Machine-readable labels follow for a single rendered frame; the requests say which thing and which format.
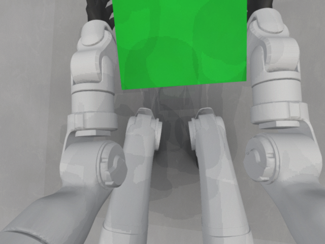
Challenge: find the left robot forearm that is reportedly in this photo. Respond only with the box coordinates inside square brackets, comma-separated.
[59, 20, 118, 171]

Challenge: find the right robot shin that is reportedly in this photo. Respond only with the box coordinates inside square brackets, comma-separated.
[195, 108, 226, 156]

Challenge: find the left robot hand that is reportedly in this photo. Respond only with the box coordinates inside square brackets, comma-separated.
[86, 0, 115, 30]

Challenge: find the left robot shin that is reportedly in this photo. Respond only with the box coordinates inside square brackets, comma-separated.
[125, 108, 155, 136]

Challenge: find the robot left upper arm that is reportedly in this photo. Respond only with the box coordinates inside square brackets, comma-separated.
[0, 140, 127, 244]

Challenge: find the right robot hand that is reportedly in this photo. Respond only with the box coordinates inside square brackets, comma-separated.
[247, 0, 273, 22]

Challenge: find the robot right upper arm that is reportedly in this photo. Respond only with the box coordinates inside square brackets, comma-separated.
[243, 133, 325, 244]

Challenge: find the right robot forearm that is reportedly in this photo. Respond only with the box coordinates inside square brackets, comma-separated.
[247, 8, 322, 160]

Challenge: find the carton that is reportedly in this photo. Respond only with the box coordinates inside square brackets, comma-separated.
[112, 0, 247, 90]

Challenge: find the robot shin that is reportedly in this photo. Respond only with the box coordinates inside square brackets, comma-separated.
[125, 108, 155, 136]
[195, 108, 226, 156]

